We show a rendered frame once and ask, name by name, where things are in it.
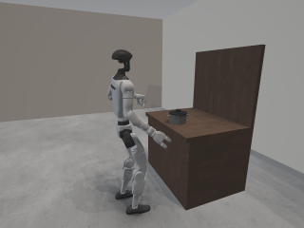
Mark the pot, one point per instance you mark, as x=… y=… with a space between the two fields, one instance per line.
x=177 y=119

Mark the table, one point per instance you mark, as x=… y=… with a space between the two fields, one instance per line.
x=208 y=156

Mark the robot right forearm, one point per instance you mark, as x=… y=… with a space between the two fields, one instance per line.
x=137 y=121

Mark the humanoid robot torso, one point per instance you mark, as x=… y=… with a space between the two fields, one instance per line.
x=118 y=107

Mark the left robot hand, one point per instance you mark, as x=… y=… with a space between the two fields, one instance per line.
x=143 y=100

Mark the lid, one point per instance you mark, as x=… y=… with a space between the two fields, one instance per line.
x=178 y=113

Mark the robot left foot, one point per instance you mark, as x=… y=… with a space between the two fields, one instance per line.
x=127 y=194

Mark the left robot upper arm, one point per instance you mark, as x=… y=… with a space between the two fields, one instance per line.
x=109 y=92

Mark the right robot upper arm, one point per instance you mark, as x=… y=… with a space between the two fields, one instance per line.
x=127 y=89

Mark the right robot hand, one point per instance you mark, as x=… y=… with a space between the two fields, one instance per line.
x=159 y=137

